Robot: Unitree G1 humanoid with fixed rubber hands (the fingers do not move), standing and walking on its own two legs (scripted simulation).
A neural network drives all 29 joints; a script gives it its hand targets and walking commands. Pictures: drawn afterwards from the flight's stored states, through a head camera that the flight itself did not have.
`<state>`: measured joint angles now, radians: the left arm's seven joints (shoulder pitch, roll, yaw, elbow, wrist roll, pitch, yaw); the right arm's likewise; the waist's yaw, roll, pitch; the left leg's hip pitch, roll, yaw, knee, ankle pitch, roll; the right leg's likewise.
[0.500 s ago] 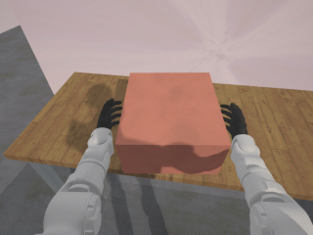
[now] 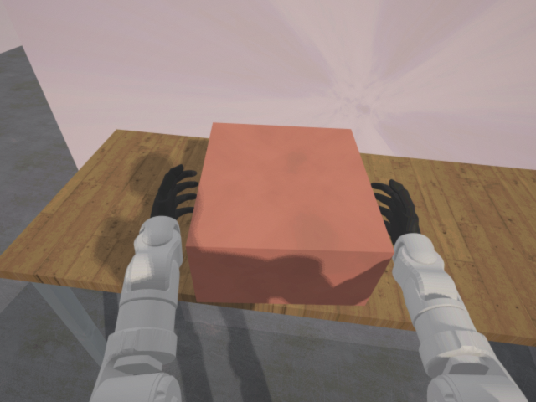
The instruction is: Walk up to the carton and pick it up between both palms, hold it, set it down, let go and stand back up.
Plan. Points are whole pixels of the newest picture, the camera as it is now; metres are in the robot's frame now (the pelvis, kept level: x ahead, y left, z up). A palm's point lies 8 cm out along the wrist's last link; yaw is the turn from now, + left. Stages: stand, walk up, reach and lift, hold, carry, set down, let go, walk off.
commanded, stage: reach and lift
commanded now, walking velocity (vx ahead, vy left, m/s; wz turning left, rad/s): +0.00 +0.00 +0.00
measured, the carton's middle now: (282, 206) +0.44 -0.01 +0.07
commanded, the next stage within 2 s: hold in 1.08 s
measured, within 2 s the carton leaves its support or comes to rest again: neither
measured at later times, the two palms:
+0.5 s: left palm (157, 208) +0.35 +0.18 +0.15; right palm (406, 226) +0.34 -0.18 +0.13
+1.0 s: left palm (155, 207) +0.35 +0.18 +0.15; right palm (406, 217) +0.35 -0.18 +0.14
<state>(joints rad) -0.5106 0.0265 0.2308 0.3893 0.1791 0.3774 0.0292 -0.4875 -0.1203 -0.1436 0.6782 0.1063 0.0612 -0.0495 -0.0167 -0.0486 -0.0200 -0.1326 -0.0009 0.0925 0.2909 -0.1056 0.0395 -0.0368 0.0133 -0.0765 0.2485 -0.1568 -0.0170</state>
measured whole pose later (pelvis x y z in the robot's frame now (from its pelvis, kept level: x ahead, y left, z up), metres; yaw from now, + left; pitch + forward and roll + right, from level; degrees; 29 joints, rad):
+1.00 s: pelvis +0.00 -0.01 +0.00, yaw +1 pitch -6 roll -1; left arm -0.51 0.03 0.28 0.15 0.25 0.62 -0.04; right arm -0.52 -0.10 -0.11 0.53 0.15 0.23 -0.08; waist -0.05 -0.07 0.01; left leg -0.08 0.00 0.07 0.29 -0.10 0.03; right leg 0.02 0.02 -0.09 0.26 -0.17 -0.03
